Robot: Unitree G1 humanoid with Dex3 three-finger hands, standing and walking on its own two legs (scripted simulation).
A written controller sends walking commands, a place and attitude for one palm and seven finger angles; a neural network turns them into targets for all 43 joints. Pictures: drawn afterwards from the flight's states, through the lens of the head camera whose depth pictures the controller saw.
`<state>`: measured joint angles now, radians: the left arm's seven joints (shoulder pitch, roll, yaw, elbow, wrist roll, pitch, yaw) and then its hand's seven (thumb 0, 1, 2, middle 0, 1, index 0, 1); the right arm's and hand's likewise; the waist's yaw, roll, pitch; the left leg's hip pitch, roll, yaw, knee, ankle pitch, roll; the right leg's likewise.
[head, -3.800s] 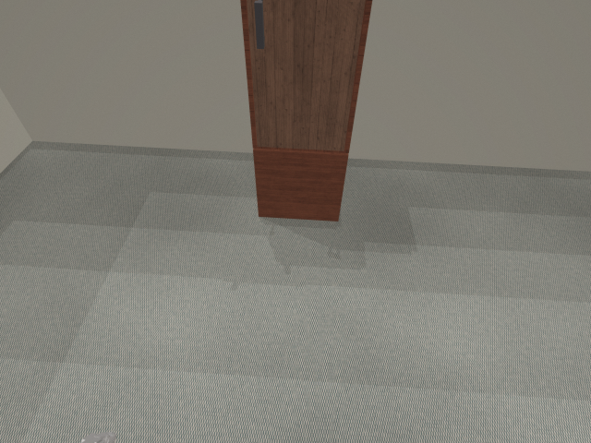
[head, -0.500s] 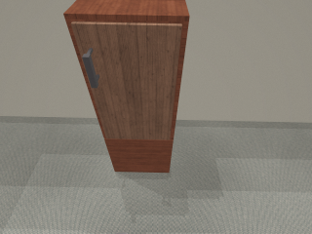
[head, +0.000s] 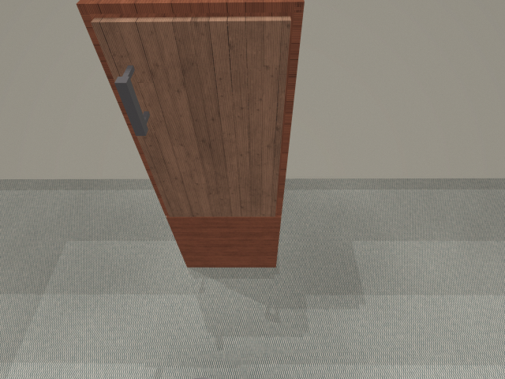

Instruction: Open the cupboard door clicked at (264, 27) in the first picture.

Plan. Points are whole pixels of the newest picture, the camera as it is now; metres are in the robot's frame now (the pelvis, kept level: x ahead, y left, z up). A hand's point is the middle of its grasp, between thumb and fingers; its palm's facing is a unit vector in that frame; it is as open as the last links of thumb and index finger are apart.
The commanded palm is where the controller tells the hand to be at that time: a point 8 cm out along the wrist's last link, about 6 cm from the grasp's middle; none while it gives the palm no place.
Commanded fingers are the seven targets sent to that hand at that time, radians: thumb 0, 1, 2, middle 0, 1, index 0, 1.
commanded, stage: come to a stop and stand still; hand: left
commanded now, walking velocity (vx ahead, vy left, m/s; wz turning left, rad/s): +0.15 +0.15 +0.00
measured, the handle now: (135, 101) +0.57 +0.28 +0.12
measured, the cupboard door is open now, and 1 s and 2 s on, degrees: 0 0 0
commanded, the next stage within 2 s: look again from close up in 0.96 s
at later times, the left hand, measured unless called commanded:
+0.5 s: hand out of the picture -0.02 +0.18 -0.17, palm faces +0.12 -0.97 -0.21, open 7.3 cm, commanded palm none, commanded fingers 0.00 0.90 0.90 -0.20 -0.30 -0.20 -0.30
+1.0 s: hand out of the picture -0.02 +0.20 -0.17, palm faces +0.06 -0.99 -0.16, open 7.4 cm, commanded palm none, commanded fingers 0.00 0.90 0.90 -0.20 -0.30 -0.20 -0.30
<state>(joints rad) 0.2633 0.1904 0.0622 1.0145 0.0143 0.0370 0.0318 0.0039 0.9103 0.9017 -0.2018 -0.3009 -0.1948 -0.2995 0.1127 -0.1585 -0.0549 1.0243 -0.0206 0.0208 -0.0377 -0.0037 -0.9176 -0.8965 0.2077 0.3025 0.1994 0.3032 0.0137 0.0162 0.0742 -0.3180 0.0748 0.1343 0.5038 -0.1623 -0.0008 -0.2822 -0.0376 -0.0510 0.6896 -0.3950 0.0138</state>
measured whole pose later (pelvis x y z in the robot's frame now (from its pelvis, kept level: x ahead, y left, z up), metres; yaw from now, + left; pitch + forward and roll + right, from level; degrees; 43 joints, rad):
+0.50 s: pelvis -0.01 +0.00 +0.01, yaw +3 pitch +0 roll +0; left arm 0.27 0.17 0.04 1.10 0.01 0.02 0.03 0.01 0.91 0.90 -0.21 -0.30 -0.20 -0.30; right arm 0.26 -0.18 -0.03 1.11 -0.01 0.01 -0.03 0.01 -0.91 -0.90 0.20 0.30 0.19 0.30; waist 0.02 0.00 0.03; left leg -0.17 0.05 0.04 0.47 -0.31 -0.03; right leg -0.22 -0.04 -0.09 0.49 -0.26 0.01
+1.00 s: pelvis +0.00 +0.03 +0.01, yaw +1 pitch -1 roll +0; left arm 0.29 0.15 0.01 1.16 0.01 0.00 0.03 0.00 0.91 0.90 -0.20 -0.30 -0.20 -0.30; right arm 0.30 -0.12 0.00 1.16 -0.01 -0.02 -0.04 0.01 -0.92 -0.90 0.20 0.30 0.20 0.30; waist 0.01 -0.02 0.02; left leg -0.09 0.00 0.08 0.40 -0.28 0.02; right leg -0.15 -0.08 -0.05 0.40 -0.22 0.05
